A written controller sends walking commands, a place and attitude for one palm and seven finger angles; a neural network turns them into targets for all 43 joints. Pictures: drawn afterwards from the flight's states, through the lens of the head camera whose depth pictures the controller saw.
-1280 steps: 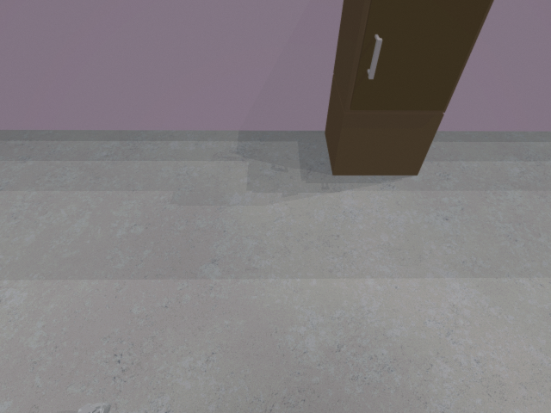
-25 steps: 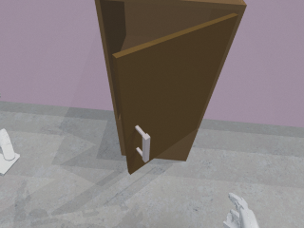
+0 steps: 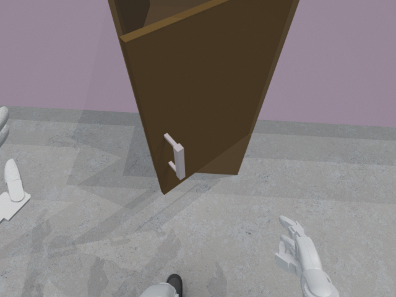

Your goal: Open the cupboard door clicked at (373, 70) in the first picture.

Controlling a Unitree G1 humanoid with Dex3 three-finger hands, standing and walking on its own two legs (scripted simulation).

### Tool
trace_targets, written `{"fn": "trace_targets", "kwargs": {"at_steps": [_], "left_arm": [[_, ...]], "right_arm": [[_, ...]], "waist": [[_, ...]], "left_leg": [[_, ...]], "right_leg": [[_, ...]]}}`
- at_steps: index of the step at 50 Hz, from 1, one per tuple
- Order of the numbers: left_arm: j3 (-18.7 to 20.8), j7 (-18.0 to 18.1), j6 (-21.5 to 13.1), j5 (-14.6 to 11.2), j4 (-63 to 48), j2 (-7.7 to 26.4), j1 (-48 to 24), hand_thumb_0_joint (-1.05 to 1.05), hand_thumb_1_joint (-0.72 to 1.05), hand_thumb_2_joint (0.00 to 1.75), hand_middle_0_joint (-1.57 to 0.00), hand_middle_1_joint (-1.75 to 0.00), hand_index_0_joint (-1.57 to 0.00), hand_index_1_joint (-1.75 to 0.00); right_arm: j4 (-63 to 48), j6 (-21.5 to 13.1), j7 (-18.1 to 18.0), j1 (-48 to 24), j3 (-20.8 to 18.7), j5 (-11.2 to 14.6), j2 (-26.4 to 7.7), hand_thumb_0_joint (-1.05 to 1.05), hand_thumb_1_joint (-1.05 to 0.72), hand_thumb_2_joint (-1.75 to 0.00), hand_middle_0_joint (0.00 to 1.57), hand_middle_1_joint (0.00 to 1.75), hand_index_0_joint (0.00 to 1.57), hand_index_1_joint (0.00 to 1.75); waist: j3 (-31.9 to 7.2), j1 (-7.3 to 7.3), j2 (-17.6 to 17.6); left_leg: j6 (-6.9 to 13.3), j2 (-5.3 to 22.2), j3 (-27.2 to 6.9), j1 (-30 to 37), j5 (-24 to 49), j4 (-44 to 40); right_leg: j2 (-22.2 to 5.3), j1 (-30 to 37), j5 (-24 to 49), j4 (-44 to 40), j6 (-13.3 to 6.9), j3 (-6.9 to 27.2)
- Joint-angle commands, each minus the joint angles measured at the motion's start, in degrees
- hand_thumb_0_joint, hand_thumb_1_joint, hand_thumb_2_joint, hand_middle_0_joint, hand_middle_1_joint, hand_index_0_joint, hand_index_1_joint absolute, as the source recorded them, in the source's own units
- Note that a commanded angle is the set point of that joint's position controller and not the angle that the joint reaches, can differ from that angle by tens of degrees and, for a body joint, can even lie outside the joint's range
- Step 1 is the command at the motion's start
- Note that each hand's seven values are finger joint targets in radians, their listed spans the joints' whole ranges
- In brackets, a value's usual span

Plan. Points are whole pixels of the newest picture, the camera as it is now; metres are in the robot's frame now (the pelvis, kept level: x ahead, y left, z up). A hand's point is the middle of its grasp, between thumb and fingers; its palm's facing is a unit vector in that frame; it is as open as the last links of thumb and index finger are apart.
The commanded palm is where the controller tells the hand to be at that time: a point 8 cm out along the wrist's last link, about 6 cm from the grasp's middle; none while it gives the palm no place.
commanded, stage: step back with the hand held close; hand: left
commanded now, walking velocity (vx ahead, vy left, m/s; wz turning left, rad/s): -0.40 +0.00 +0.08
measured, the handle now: (175, 158) +0.44 +0.11 -0.09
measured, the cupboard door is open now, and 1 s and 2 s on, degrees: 42 42 42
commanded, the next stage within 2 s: stop stepping back and stand still in 0.30 s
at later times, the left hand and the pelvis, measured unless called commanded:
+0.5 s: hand out of the picture +0.07 +0.20 +0.16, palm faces +0.30 -0.73 -0.61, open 7.4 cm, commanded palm +0.00 +0.24 +0.18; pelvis -0.13 -0.06 +0.00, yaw +2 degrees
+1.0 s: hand out of the picture -0.02 +0.22 +0.17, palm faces +0.50 -0.71 -0.49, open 7.4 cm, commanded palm -0.08 +0.25 +0.18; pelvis -0.19 -0.06 +0.00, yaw +5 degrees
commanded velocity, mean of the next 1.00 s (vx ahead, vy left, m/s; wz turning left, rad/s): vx -0.02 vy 0.04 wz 0.03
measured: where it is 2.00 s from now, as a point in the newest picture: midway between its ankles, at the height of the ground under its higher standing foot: outside the picture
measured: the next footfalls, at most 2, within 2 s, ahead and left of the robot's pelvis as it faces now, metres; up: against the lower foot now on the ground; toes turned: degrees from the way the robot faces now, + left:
left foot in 0.28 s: -0.05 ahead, +0.06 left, +0.00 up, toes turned +4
right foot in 0.52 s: -0.13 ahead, -0.15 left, +0.00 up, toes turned +3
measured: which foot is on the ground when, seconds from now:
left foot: down 0.00-0.06, up 0.08-0.26, down 0.28-0.54, up 0.56-0.86, down 0.88-1.00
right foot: down 0.00-0.34, up 0.36-0.50, down 0.52-1.00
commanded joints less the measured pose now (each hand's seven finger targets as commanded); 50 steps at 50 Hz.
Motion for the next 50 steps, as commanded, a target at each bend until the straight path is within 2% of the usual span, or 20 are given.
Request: {"fn": "trace_targets", "kwargs": {"at_steps": [1, 3, 4, 6, 8, 12, 14, 16, 18, 21, 24, 25, 26, 27, 28, 32, 39, 44, 47, 50], "left_arm": [[11.13, 0.37, -2.78, -1.83, -14.99, 12.68, 7.84, 0.00, 0.90, 0.90, -0.20, -0.30, -0.20, -0.30], [15.28, 0.55, -3.14, -1.86, -11.73, 16.14, 9.47, 0.00, 0.90, 0.90, -0.20, -0.30, -0.20, -0.30], [15.84, 0.68, -2.47, -1.74, -7.44, 15.22, 13.32, 0.00, 0.90, 0.90, -0.20, -0.30, -0.20, -0.30], [15.34, 0.64, -1.03, -1.61, -8.08, 14.65, 13.17, 0.00, 0.90, 0.90, -0.20, -0.30, -0.20, -0.30], [10.93, 1.22, -0.14, -0.48, -9.16, 12.18, 8.98, 0.00, 0.90, 0.90, -0.20, -0.30, -0.20, -0.30], [6.62, 2.13, 0.14, -0.19, -10.65, 11.57, 3.36, 0.00, 0.90, 0.90, -0.20, -0.30, -0.20, -0.30], [7.04, 2.16, -0.50, -0.17, -12.26, 12.36, 3.88, 0.00, 0.90, 0.90, -0.20, -0.30, -0.20, -0.30], [8.45, 2.22, -1.19, -0.13, -11.33, 12.95, 7.26, 0.00, 0.90, 0.90, -0.20, -0.30, -0.20, -0.30], [9.42, 2.12, -0.96, -0.27, -14.37, 13.58, 7.92, 0.00, 0.90, 0.90, -0.20, -0.30, -0.20, -0.30], [10.56, 2.59, -0.07, -0.52, -14.50, 12.66, 11.02, 0.00, 0.90, 0.90, -0.20, -0.30, -0.20, -0.30], [10.61, 3.21, 0.80, -0.95, -12.46, 11.45, 11.70, 0.00, 0.90, 0.90, -0.20, -0.30, -0.20, -0.30], [11.42, 3.23, 0.50, -0.62, -12.27, 12.54, 10.56, 0.00, 0.90, 0.90, -0.20, -0.30, -0.20, -0.30], [10.08, 3.21, 0.07, -0.58, -10.09, 11.99, 8.70, 0.00, 0.90, 0.90, -0.20, -0.30, -0.20, -0.30], [9.83, 3.30, 0.07, -1.00, -8.17, 12.02, 6.46, 0.00, 0.90, 0.90, -0.20, -0.30, -0.20, -0.30], [7.38, 3.18, 0.30, -0.89, -6.24, 9.38, 4.79, 0.00, 0.90, 0.90, -0.20, -0.30, -0.20, -0.30], [4.94, 3.29, -1.16, 0.84, -1.43, 8.61, -2.30, 0.00, 0.90, 0.90, -0.20, -0.30, -0.20, -0.30], [5.75, 3.49, -2.34, 1.65, -4.35, 9.33, -0.34, 0.00, 0.90, 0.90, -0.20, -0.30, -0.20, -0.30], [6.80, 3.55, -3.36, 1.01, -7.61, 9.33, 0.58, 0.00, 0.90, 0.90, -0.20, -0.30, -0.20, -0.30], [6.36, 3.21, -3.00, 1.00, -5.36, 8.61, -0.70, 0.00, 0.90, 0.90, -0.20, -0.30, -0.20, -0.30], [4.64, 2.84, -2.73, 1.02, -3.27, 7.54, -3.86, 0.00, 0.90, 0.90, -0.20, -0.30, -0.20, -0.30]], "right_arm": [[-10.49, 0.63, -0.47, 0.02, -3.51, 2.10, -8.89, 0.00, -0.90, -0.90, 0.20, 0.30, 0.20, 0.30], [-13.43, 2.43, -1.18, -2.91, -2.28, 4.14, -7.71, 0.00, -0.90, -0.90, 0.20, 0.30, 0.20, 0.30], [-13.11, 2.66, -1.42, -2.63, -2.23, 4.59, -7.63, 0.00, -0.90, -0.90, 0.20, 0.30, 0.20, 0.30], [-12.76, 3.18, -2.34, -3.69, -0.92, 3.75, -5.84, 0.00, -0.90, -0.90, 0.20, 0.30, 0.20, 0.30], [-11.40, 3.61, -3.84, -3.40, -0.24, 3.13, -6.08, 0.00, -0.90, -0.90, 0.20, 0.30, 0.20, 0.30], [-9.27, 3.99, -5.68, -0.13, -1.88, 3.42, -8.57, 0.00, -0.90, -0.90, 0.20, 0.30, 0.20, 0.30], [-9.77, 3.91, -5.47, 1.81, -3.51, 4.10, -10.67, 0.00, -0.90, -0.90, 0.20, 0.30, 0.20, 0.30], [-10.61, 2.69, -4.25, 1.81, -4.57, 3.51, -10.34, 0.00, -0.90, -0.90, 0.20, 0.30, 0.20, 0.30], [-10.36, 0.73, -3.49, 2.54, -4.26, 1.98, -9.59, 0.00, -0.90, -0.90, 0.20, 0.30, 0.20, 0.30], [-9.27, -0.80, -2.68, 3.66, -4.56, 2.26, -9.36, 0.00, -0.90, -0.90, 0.20, 0.30, 0.20, 0.30], [-10.00, -1.21, -3.31, 3.05, -3.86, 2.65, -10.37, 0.00, -0.90, -0.90, 0.20, 0.30, 0.20, 0.30], [-10.50, -1.21, -3.58, 2.87, -3.76, 2.51, -10.66, 0.00, -0.90, -0.90, 0.20, 0.30, 0.20, 0.30], [-10.76, -0.96, -3.60, 2.89, -3.48, 2.70, -9.39, 0.00, -0.90, -0.90, 0.20, 0.30, 0.20, 0.30], [-9.71, -0.90, -3.80, 3.81, -3.61, 2.76, -8.95, 0.00, -0.90, -0.90, 0.20, 0.30, 0.20, 0.30], [-8.05, -1.09, -3.98, 4.67, -4.08, 3.19, -8.84, 0.00, -0.90, -0.90, 0.20, 0.30, 0.20, 0.30], [-6.43, -1.52, -4.58, 5.14, -2.83, 2.58, -8.28, 0.00, -0.90, -0.90, 0.20, 0.30, 0.20, 0.30], [-7.08, -2.23, -4.37, 6.15, -2.93, 2.00, -7.95, 0.00, -0.90, -0.90, 0.20, 0.30, 0.20, 0.30], [-9.16, -2.49, -4.45, 6.71, -4.14, 2.51, -10.36, 0.00, -0.90, -0.90, 0.20, 0.30, 0.20, 0.30], [-8.09, -2.58, -4.68, 6.16, -3.11, 2.64, -9.28, 0.00, -0.90, -0.90, 0.20, 0.30, 0.20, 0.30], [-7.76, -3.22, -4.75, 5.94, -3.10, 2.69, -9.47, 0.00, -0.90, -0.90, 0.20, 0.30, 0.20, 0.30]], "waist": [[-24.42, -0.36, 1.56], [-17.74, -0.38, -15.27], [-15.47, -0.67, -15.35], [-15.34, -0.86, -8.88], [-12.26, -1.89, -2.28], [-11.49, -2.82, -1.89], [-15.28, -1.75, 4.97], [-16.73, -0.78, 11.08], [-17.38, -0.96, 16.77], [-16.84, -1.42, 9.28], [-11.57, -2.09, 7.32], [-10.13, -2.26, 4.39], [-7.28, -3.52, -4.86], [-6.46, -3.34, -9.81], [-5.59, -2.77, -9.89], [-6.02, -3.83, -3.13], [-6.37, -2.44, -5.88], [-8.68, -2.42, 4.24], [-4.03, -3.14, 6.37], [-2.39, -3.12, 2.50]], "left_leg": [[2.55, 8.72, -7.77, 25.26, 26.66, 5.72], [-1.42, -1.67, 0.33, 3.11, -15.29, 19.41], [-1.68, -3.83, -3.37, -3.42, -22.53, 26.98], [-2.43, -2.51, -2.53, -6.30, -23.85, 26.75], [-2.52, -2.25, 0.02, -2.59, -20.73, 20.77], [-1.56, -0.06, -2.13, 8.22, -1.69, 2.92], [1.57, 7.53, -7.65, 17.97, 26.26, -2.43], [5.44, 14.69, -14.50, 23.59, 37.63, -3.02], [6.02, 17.29, -17.65, 22.43, 49.42, -3.12], [6.74, 15.20, -14.81, 19.60, 32.90, -2.33], [4.51, 11.23, -11.16, 6.41, -0.30, -3.97], [2.24, 7.69, -8.82, 2.90, -12.29, -1.48], [-0.80, 1.66, -5.79, 2.85, -18.36, 7.51], [-2.48, -1.18, -4.78, 3.87, -18.38, 19.09], [-2.28, -1.21, -6.49, 2.73, -18.48, 29.20], [-1.82, 0.59, -4.57, 0.33, -15.26, 25.87], [0.85, -0.62, 0.57, 6.64, -16.93, 5.22], [3.38, 6.32, -8.09, 14.26, -7.89, -1.80], [2.19, 5.71, -6.52, 9.39, -12.57, -2.29], [1.89, 5.74, -6.60, 7.63, -14.85, -1.76]], "right_leg": [[-3.93, -0.50, 27.67, -7.13, 1.45, 1.37], [-16.88, 5.23, 72.64, -8.92, 5.50, 7.83], [-18.60, 5.29, 78.57, -6.91, 8.56, 5.72], [-18.85, 8.17, 81.72, -2.88, 3.31, 4.25], [-16.09, 5.85, 78.17, -2.77, -0.53, 3.94], [-10.27, 5.61, 62.91, -2.05, 2.72, 0.65], [-5.29, 0.64, 35.82, 1.34, 5.33, 0.43], [-1.71, -7.44, 3.48, 8.76, 3.45, 1.22], [-1.54, -8.19, -5.27, 15.18, 0.45, 1.44], [-2.18, -6.15, -1.03, 13.76, 0.49, 1.05], [-2.83, 2.43, 1.84, 1.42, 1.25, -1.97], [-4.68, 4.39, 6.22, -6.46, 0.67, -0.79], [-12.01, -2.05, 2.33, -15.08, -3.00, 10.59], [-20.48, -10.28, -5.80, -20.91, -6.73, 21.84], [-21.63, -12.35, -3.43, -20.57, -6.66, 23.22], [-18.35, -6.01, 3.62, -15.93, -5.72, 12.88], [-17.28, 0.09, -1.03, -15.53, -4.60, 11.91], [-8.01, -0.53, 8.95, -3.68, -0.42, 4.50], [-6.70, -3.02, 7.26, -2.99, -1.36, 3.16], [-6.21, -3.72, 6.34, -2.62, -1.62, 3.24]]}}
